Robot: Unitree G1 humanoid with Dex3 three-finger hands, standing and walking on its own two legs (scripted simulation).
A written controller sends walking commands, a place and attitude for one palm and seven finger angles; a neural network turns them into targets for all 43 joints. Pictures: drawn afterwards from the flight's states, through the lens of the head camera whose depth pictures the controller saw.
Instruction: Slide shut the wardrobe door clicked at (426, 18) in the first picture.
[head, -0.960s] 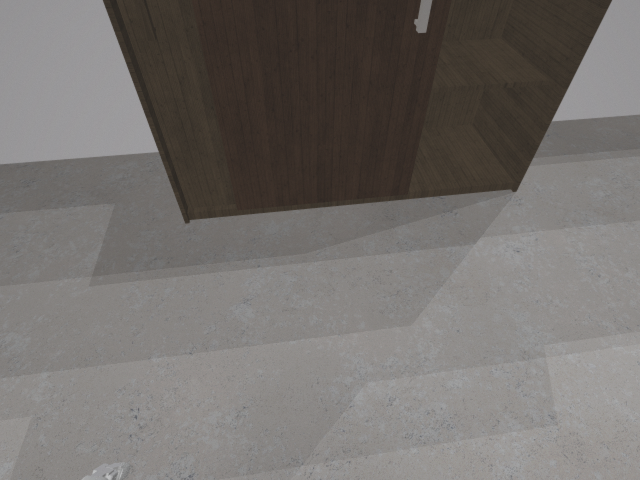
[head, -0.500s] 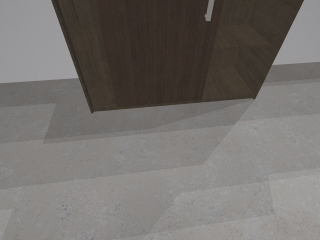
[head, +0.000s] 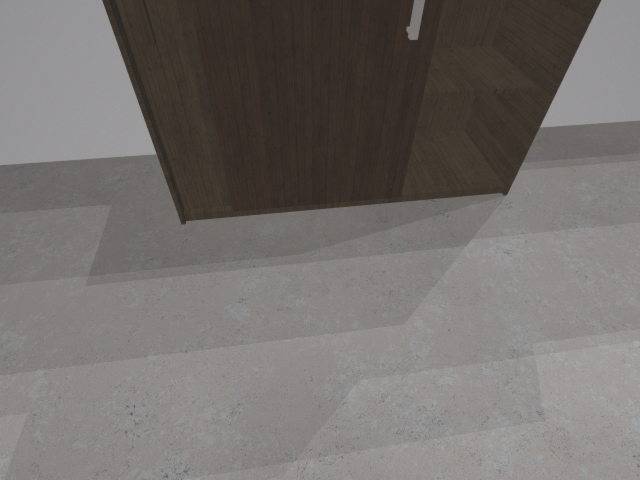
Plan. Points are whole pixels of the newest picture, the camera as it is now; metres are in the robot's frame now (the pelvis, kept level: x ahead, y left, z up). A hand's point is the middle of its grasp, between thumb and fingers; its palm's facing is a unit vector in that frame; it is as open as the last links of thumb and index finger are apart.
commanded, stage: look at it before walking up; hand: left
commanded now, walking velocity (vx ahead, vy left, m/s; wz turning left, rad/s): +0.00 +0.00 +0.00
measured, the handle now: out of the picture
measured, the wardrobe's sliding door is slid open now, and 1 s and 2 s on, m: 0.54 0.54 0.54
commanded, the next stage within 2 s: walk to a spot facing it in 0.58 s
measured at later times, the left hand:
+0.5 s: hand out of the picture +0.07 +0.25 -0.15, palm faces -0.02 -0.94 -0.33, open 7.4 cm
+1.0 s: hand out of the picture +0.07 +0.21 -0.18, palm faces -0.12 -0.96 -0.27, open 7.4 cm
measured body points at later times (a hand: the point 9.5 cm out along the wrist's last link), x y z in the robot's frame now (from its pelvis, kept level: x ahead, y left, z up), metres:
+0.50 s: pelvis +0.00 +0.00 +0.00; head +0.01 +0.00 +0.45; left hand +0.08 +0.30 -0.13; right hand +0.08 -0.29 -0.13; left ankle +0.01 +0.13 -0.74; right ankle +0.01 -0.11 -0.74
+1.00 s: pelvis +0.00 +0.00 -0.02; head +0.02 -0.01 +0.43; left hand +0.08 +0.26 -0.16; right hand +0.05 -0.27 -0.16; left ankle +0.01 +0.13 -0.74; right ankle +0.01 -0.11 -0.74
